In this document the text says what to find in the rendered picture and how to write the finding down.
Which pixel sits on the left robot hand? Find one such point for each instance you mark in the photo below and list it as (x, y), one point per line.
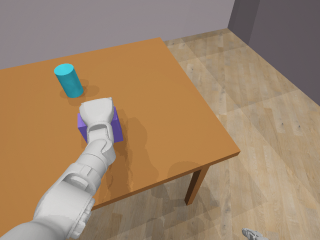
(97, 110)

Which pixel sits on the robot left forearm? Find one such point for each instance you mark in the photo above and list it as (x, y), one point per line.
(86, 173)

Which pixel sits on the right robot hand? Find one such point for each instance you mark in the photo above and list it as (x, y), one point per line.
(253, 235)

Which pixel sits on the sponge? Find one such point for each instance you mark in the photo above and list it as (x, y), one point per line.
(115, 123)

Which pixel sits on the robot left upper arm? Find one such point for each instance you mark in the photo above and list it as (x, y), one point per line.
(64, 214)

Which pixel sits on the table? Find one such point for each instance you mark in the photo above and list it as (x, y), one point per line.
(168, 129)

